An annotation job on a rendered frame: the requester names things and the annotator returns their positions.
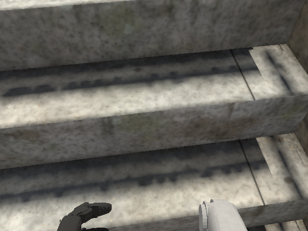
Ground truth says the left robot hand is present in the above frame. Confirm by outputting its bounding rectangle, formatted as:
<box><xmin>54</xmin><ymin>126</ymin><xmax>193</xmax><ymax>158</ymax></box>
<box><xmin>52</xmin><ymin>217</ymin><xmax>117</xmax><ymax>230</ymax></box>
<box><xmin>57</xmin><ymin>202</ymin><xmax>112</xmax><ymax>231</ymax></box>

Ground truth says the robot right thigh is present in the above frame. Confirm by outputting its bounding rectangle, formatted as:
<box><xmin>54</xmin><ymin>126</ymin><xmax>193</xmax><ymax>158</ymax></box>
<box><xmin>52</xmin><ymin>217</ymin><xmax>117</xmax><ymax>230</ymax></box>
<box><xmin>198</xmin><ymin>199</ymin><xmax>247</xmax><ymax>231</ymax></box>

